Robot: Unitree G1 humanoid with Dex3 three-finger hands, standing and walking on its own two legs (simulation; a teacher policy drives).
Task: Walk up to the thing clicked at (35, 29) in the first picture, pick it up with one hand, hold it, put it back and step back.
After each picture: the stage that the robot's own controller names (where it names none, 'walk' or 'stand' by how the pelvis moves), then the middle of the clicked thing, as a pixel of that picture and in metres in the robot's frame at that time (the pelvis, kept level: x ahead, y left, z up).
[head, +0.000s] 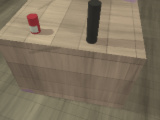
stand; (34, 24) +0.86 +0.34 -0.08
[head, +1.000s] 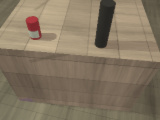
walk; (34, 28) +0.75 +0.27 -0.05
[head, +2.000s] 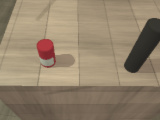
walk; (46, 53) +0.48 +0.18 -0.05
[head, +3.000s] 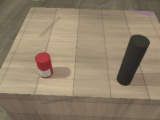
stand; (44, 65) +0.49 +0.21 -0.08
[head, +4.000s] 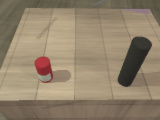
stand; (44, 70) +0.47 +0.20 -0.09
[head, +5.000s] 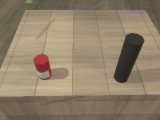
stand; (43, 67) +0.50 +0.21 -0.09
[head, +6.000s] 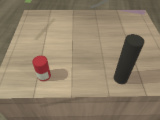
stand; (42, 68) +0.49 +0.22 -0.09
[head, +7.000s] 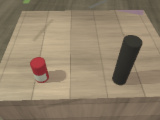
rise first; (40, 70) +0.48 +0.22 -0.09
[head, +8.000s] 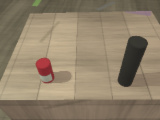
rise first; (45, 71) +0.48 +0.23 -0.08
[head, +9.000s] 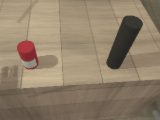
go down; (28, 55) +0.50 +0.20 -0.05
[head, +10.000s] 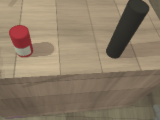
go down; (22, 42) +0.51 +0.21 -0.02
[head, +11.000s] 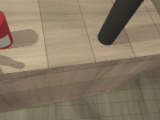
close in; out of the picture +0.50 +0.23 +0.02
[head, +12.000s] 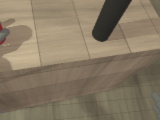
close; out of the picture +0.52 +0.23 +0.03
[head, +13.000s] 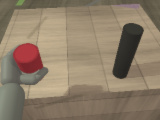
lift; (30, 64) +0.35 +0.17 +0.14
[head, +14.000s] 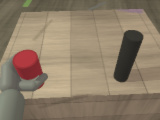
hold; (30, 71) +0.32 +0.18 +0.13
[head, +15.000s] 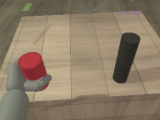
hold; (35, 72) +0.33 +0.17 +0.12
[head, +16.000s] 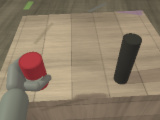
hold; (35, 72) +0.33 +0.17 +0.11
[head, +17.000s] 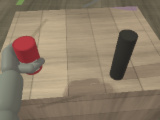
crouch; (28, 56) +0.39 +0.19 +0.12
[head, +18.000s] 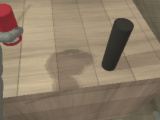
lower; (6, 26) +0.49 +0.22 +0.14
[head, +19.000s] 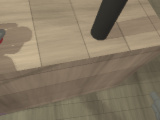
lower; out of the picture +0.52 +0.23 +0.04
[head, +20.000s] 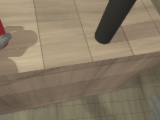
lower; out of the picture +0.50 +0.22 +0.03
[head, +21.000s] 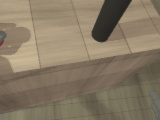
lower; out of the picture +0.51 +0.23 +0.03
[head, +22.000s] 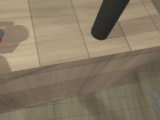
lower; out of the picture +0.51 +0.23 +0.03
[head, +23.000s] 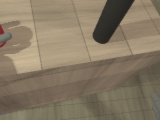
open; out of the picture +0.51 +0.22 +0.02
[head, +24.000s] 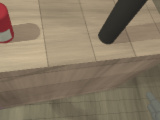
sink last; out of the picture +0.51 +0.21 +0.02
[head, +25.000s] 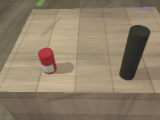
sink last; (47, 61) +0.51 +0.22 -0.04
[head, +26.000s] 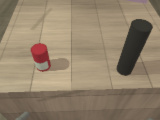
stand; (41, 58) +0.50 +0.21 -0.03
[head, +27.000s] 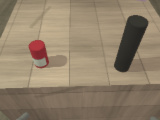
stand; (39, 54) +0.51 +0.22 -0.02
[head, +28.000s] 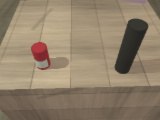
stand; (41, 56) +0.51 +0.21 -0.04
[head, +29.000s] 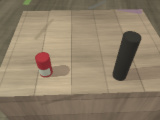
stand; (44, 65) +0.52 +0.21 -0.08
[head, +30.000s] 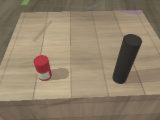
stand; (43, 68) +0.50 +0.21 -0.09
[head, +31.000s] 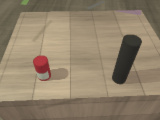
stand; (42, 68) +0.49 +0.21 -0.09
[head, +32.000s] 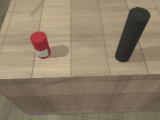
walk; (41, 45) +0.53 +0.22 -0.07
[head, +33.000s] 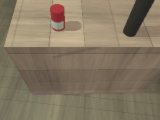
walk; (58, 18) +0.68 +0.16 -0.06
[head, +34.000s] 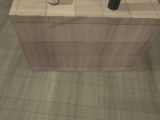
walk; out of the picture +0.93 +0.21 -0.07
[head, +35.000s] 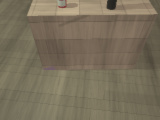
stand; out of the picture +1.13 +0.21 -0.07
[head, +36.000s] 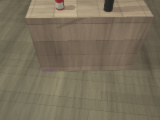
stand; (59, 1) +1.13 +0.21 -0.08
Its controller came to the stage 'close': yes
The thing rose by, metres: 0.21
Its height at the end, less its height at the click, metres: +0.00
